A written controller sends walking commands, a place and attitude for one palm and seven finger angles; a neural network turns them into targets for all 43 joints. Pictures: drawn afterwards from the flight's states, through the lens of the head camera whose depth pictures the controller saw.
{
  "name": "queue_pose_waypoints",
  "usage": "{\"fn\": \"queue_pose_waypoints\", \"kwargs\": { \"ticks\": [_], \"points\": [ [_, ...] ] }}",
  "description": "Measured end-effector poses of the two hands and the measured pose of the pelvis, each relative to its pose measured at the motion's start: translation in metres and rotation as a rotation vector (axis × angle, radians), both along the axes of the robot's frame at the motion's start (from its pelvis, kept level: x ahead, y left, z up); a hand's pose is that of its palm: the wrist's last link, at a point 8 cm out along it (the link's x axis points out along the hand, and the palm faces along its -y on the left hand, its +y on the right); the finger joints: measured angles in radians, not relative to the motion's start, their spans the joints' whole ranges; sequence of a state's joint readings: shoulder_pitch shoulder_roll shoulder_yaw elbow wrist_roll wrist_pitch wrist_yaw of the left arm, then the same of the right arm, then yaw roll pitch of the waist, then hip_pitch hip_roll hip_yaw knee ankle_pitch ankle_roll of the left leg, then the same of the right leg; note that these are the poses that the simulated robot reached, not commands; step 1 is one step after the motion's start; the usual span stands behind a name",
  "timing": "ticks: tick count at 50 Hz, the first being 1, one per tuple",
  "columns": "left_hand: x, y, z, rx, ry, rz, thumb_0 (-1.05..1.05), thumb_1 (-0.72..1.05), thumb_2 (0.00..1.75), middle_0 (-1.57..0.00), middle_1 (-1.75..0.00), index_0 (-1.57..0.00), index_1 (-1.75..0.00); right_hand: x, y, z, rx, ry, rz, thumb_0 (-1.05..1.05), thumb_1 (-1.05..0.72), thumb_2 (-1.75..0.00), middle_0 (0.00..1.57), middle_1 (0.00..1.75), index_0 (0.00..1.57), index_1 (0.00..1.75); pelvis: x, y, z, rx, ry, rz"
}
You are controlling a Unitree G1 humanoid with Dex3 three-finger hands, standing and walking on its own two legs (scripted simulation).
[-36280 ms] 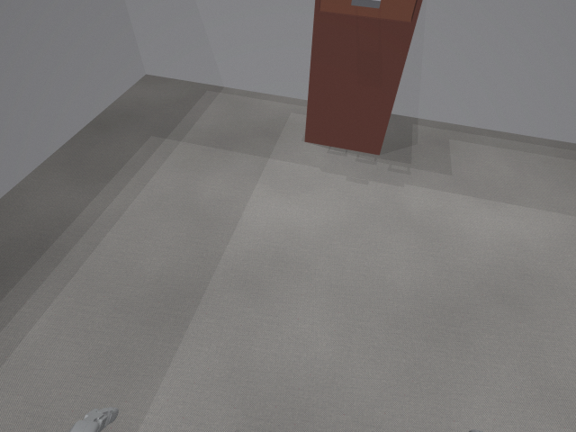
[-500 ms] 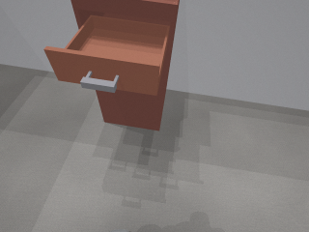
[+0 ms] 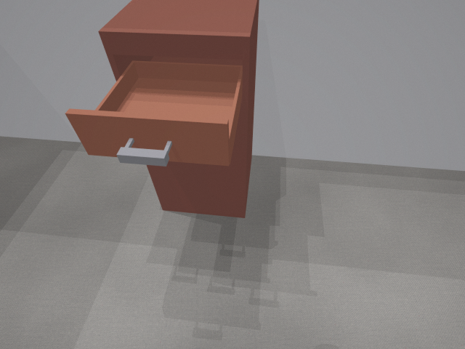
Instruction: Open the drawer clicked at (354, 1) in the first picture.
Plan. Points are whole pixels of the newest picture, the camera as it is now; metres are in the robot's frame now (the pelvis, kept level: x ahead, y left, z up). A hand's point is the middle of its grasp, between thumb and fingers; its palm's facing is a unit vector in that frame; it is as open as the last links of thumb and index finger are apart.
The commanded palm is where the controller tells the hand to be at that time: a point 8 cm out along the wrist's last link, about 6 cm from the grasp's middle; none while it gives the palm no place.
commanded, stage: let the arm hang, fingers relaxed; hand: left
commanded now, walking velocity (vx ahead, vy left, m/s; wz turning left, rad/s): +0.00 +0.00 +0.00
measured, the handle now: (146, 150) +0.55 +0.24 +0.00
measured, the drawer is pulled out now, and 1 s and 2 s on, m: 0.30 0.30 0.30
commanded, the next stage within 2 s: look to check the result in 0.16 s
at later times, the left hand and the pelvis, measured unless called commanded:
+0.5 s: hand out of the picture +0.03 +0.18 -0.17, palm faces +0.01 -0.97 -0.24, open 7.3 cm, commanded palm none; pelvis +0.02 -0.01 +0.00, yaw +0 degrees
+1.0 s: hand out of the picture +0.06 +0.17 -0.17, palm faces +0.01 -0.97 -0.25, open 7.4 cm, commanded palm none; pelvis +0.03 -0.02 +0.00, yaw +0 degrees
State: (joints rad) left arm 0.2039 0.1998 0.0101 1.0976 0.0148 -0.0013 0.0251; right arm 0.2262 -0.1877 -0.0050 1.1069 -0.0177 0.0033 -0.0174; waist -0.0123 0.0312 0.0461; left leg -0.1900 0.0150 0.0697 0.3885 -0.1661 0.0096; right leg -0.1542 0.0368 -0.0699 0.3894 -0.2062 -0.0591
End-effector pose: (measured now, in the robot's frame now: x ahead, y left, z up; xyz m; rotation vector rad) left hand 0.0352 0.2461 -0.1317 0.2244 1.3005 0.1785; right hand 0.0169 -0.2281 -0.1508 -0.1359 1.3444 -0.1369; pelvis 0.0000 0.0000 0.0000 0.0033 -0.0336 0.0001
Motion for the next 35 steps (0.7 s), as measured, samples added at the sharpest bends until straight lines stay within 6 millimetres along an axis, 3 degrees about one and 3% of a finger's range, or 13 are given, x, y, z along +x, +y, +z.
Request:
{"fn": "queue_pose_waypoints", "kwargs": {
  "ticks": [8,23,35],
  "points": [
    [0.009,-0.021,-0.007,-0.046,0.010,-0.001,0.00,0.91,0.90,-0.20,-0.30,-0.20,-0.30,-0.004,-0.004,0.003,-0.013,0.039,-0.015,0.00,-0.91,-0.90,0.20,0.30,0.20,0.30,0.008,-0.004,0.001,0.002,0.004,-0.001],
    [-0.010,-0.022,-0.005,-0.025,0.097,0.033,0.00,0.91,0.90,-0.20,-0.30,-0.20,-0.30,-0.003,-0.005,0.000,0.000,0.082,-0.028,0.00,-0.91,-0.90,0.20,0.30,0.20,0.30,0.021,-0.011,0.001,0.004,0.009,-0.003],
    [-0.003,-0.028,-0.006,-0.027,0.086,0.035,0.00,0.91,0.90,-0.20,-0.30,-0.20,-0.30,0.012,-0.011,0.000,-0.006,0.058,-0.022,0.00,-0.91,-0.90,0.20,0.30,0.20,0.30,0.027,-0.015,0.001,0.004,0.007,-0.003]
  ]
}}
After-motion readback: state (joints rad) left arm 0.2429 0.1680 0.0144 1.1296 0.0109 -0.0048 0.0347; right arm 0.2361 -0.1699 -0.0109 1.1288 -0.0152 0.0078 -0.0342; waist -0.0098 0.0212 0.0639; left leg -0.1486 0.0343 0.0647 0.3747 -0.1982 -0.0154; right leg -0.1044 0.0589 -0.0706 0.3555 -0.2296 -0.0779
